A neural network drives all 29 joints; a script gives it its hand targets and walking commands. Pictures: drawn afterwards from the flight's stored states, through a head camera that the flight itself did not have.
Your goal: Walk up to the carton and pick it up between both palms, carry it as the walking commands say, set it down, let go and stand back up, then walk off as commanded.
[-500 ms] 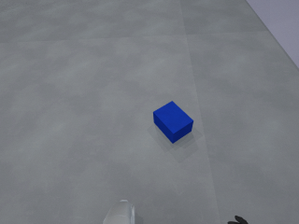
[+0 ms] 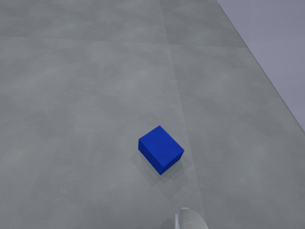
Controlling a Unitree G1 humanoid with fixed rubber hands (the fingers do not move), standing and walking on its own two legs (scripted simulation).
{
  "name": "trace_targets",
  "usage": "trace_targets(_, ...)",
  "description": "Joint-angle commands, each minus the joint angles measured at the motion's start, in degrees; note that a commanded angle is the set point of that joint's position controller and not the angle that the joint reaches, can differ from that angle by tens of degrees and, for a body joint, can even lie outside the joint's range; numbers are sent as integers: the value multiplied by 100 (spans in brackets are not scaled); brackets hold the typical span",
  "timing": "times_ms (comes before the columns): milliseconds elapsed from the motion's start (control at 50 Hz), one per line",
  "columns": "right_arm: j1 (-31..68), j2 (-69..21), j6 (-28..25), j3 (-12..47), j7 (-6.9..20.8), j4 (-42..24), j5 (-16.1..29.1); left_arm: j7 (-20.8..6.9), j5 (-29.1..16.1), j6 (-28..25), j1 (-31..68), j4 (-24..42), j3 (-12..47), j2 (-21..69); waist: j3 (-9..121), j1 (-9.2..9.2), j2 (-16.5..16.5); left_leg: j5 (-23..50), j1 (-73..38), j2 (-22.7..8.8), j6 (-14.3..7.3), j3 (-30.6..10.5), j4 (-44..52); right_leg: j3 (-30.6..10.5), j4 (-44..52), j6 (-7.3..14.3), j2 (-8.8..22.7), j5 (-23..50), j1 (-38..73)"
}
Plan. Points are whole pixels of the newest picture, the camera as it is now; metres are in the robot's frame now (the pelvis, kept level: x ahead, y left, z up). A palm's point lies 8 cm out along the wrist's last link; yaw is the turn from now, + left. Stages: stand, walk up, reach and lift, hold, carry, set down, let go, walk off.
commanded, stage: walk up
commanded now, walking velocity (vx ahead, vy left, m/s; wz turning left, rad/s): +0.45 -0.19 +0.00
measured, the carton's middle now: (160, 149) +0.68 -0.12 -0.71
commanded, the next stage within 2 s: none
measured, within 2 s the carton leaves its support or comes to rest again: neither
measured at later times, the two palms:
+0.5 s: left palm (89, 219) +0.16 +0.17 -0.12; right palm (249, 203) +0.21 -0.33 -0.16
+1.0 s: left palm (80, 180) +0.28 +0.23 -0.16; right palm (236, 183) +0.26 -0.28 -0.12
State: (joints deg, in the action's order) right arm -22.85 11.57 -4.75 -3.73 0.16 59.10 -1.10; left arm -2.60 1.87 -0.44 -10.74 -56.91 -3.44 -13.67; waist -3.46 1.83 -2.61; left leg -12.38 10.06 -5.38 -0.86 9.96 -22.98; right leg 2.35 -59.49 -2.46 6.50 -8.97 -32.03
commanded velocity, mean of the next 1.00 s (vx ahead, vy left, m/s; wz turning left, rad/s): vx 0.21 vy -0.03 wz -0.01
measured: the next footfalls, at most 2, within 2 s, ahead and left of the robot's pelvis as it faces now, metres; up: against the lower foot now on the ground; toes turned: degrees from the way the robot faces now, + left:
right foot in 0.26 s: +0.25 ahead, -0.19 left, +0.00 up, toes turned -9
left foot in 0.74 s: +0.32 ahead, +0.09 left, +0.00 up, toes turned +10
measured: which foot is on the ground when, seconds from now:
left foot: down 0.00-0.26, up 0.28-0.72, down 0.74-1.00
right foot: up 0.00-0.24, down 0.26-0.76, up 0.78-1.00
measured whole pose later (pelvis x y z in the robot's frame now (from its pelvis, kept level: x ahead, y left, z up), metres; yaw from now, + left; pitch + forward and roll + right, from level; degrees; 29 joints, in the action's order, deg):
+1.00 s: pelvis +0.23 -0.03 +0.00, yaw -1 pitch +1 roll -3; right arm -13.4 10.0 -0.9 -2.6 -3.1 58.3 -1.1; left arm 0.2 0.9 3.8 -11.2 -58.5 -4.6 -14.8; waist -2.5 0.6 -2.3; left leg -9.3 16.7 -7.3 -0.3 7.9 -25.5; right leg -0.5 -59.9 -3.4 0.3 -21.9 -26.5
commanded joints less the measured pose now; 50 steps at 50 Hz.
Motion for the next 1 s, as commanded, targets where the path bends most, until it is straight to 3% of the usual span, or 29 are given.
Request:
trace_targets(0, -296, 689, -76, -135, -56, -198, -20, -92, -10, 68, -3, 249, 75, 60, -155, -116, 1122, 1624, -161, -1324, -278, -912, 1191, 0, 682, -77, 117, 390, -213)
trace_targets(100, -470, 800, -14, -214, -86, -183, -61, -148, -77, 72, 722, 486, 122, 45, -372, 50, 1250, 1874, -410, -1331, -315, -591, 1235, 172, 2040, -99, 6, 409, 176)
trace_targets(160, -421, 923, 54, -257, -101, -181, -61, -132, -78, 30, 755, 531, 105, -20, -284, 29, 1416, 2025, -491, -1393, -278, -487, 1033, 256, 2492, -26, -90, 109, 662)
trace_targets(180, -386, 960, 63, -265, -103, -173, -47, -105, -63, -20, 712, 532, 90, -87, -254, 24, 1524, 1864, -494, -1354, -261, -441, 903, 297, 2684, 34, -131, 8, 842)
trace_targets(200, -346, 784, 112, -169, -77, -96, 15, -32, 9, -140, 320, 395, 91, -105, -48, -65, 1668, 1216, -430, -945, -171, -119, 435, 454, 3137, 137, -200, 163, 1377)
trace_targets(220, -479, 617, 154, -96, -63, -24, 37, 24, 52, -236, -227, 152, -11, -268, 310, -231, 1155, 1017, -148, -606, -79, 60, -440, 636, 3492, 226, -246, 362, 2351)
trace_targets(240, -655, 401, 147, -19, -57, -15, 16, 105, 101, -338, -900, -90, -178, -611, 777, -490, 183, 348, 656, -403, 6, -61, -1681, 233, 3435, 276, 134, 484, 3450)
trace_targets(260, -764, 66, 119, 128, -73, -274, 76, 198, 128, -385, -1536, -222, -341, -1253, 1244, -658, -1789, -2008, 1928, 223, 254, -77, -3359, -1834, 3967, 651, 1741, 1488, 4221)
trace_targets(280, -801, 205, 193, 85, -129, -217, 67, 243, -35, -321, -1519, -177, -270, -1339, 1533, -544, -1639, -2469, 2185, 150, 229, -731, -4344, -2488, 4236, 1035, 2157, 1793, 4196)
trace_targets(300, -541, 345, 209, 22, -138, -119, 37, 259, -94, -325, -1237, -173, -203, -1074, 1292, -462, -1057, -2123, 2126, -130, 185, -981, -4543, -2003, 4223, 1038, 1878, 1830, 3759)
trace_targets(320, -418, 320, 260, -22, -136, -16, 24, 251, -79, -377, -922, -94, -155, -814, 937, -374, -458, -1664, 2153, -234, 200, -1006, -4519, -1809, 4207, 989, 1835, 2022, 3345)
trace_targets(340, -400, 359, 342, -96, -107, 41, 15, 285, -93, -366, -873, -148, -122, -665, 722, -263, -63, -1335, 2061, -299, 260, -1081, -4479, -1655, 4171, 893, 1803, 2427, 3055)
trace_targets(380, -386, 217, 482, -72, -21, 62, -28, 320, -90, -397, -685, -180, -88, -440, 529, -111, -494, -839, 1747, -287, 302, -956, -4247, -1027, 4172, 785, 1504, 2485, 2456)
trace_targets(420, -165, 174, 586, -47, 21, -17, -82, 313, -52, -423, -758, -193, -73, -363, 453, -132, -803, -427, 1753, -223, 315, -845, -4090, -764, 4354, 785, 1310, 1857, 2243)
trace_targets(500, 574, 228, 653, -33, 103, -248, -80, 328, -10, -410, -999, -244, -87, -422, 72, -277, -776, -78, 2059, -196, 415, -692, -3390, -689, 4871, 864, 1268, 344, 2056)
trace_targets(560, 994, 202, 638, 22, 137, -387, -48, 342, -4, -395, -1169, -315, -118, -498, -124, -347, -734, 2, 2004, -167, 491, -639, -2543, -608, 5091, 887, 1204, -338, 2059)
trace_targets(580, 1096, 183, 625, 51, 141, -422, -36, 331, -3, -389, -1168, -320, -127, -515, -144, -329, -758, 17, 1846, -143, 493, -602, -2200, -522, 5143, 888, 1132, -569, 2005)
trace_targets(620, 1447, 182, 511, 115, 172, -561, -7, 318, -34, -318, -1104, -382, -115, -510, -33, -257, -1258, -24, 1076, 9, 489, -302, -1505, 13, 5150, 879, 667, -861, 1769)
trace_targets(640, 1474, 196, 468, 101, 147, -552, 16, 323, -25, -289, -1162, -415, -130, -507, 18, -259, -1145, -86, 889, 70, 522, -203, -1293, 19, 4999, 891, 637, -743, 1791)
trace_targets(700, 594, 306, 307, 32, 20, -203, 19, 314, -71, -247, -1214, -535, -121, -405, 212, 44, -152, 436, -192, 106, 528, -111, -211, -52, 4065, 709, 528, -552, 1612)
trace_targets(720, 222, 457, 241, -38, -61, -71, -14, 319, -87, -221, -1380, -547, -39, -119, 315, 86, 326, 606, -605, -192, 452, -392, 52, 59, 3494, 527, 273, -588, 1474)
trace_targets(740, 136, 640, 170, 7, -125, -13, -52, 354, -139, -211, -1434, -520, 61, 317, 272, -77, 1205, 2856, -742, -968, 386, -1235, 276, 134, 3019, 208, -136, -635, 1342)
trace_targets(760, 466, 896, 169, -50, -151, -174, 106, 438, -229, -110, -1436, -399, 45, 115, 344, -107, 1946, 4522, -624, -1462, -131, -1651, 314, 148, 2729, 52, -337, -1641, 1236)
trace_targets(780, 504, 864, 203, 6, -170, -214, 81, 466, -267, 8, -1316, -364, 27, -61, 464, -52, 1755, 4939, -704, -1550, -377, -1697, 310, -57, 2281, 27, -433, -2062, 1237)
trace_targets(820, 752, 809, 248, 59, -241, -230, -14, 464, -199, 165, -1191, -314, 5, -133, 572, -94, 1512, 4356, -550, -1624, -534, -1634, 346, -357, 1271, -16, -436, -2216, 1014)
trace_targets(860, 558, 1026, 353, -45, -362, -277, 3, 382, -152, 344, -1145, -337, -183, -345, 581, -156, 894, 3720, -492, -2087, -544, -2044, 340, -673, 41, -107, -433, -2100, 409)
trace_targets(880, 500, 1101, 396, -89, -430, -235, 26, 317, -130, 419, -1031, -249, -218, -350, 574, -225, 778, 3533, -377, -2147, -485, -1992, 352, -814, -296, -130, -380, -1971, 214)
trace_targets(940, 754, 738, 349, -55, -380, -233, 8, 266, -80, 465, -805, -157, -137, -116, 555, -266, 1355, 2258, 193, -1656, -507, -1431, 612, -627, -490, -79, -388, -1176, 329)
trace_targets(980, 803, 686, 341, -68, -323, -237, -21, 224, -79, 484, -565, -96, -84, -82, 439, -244, 1474, 1570, 358, -1404, -475, -1150, 740, -411, -35, -94, -398, -1013, 439)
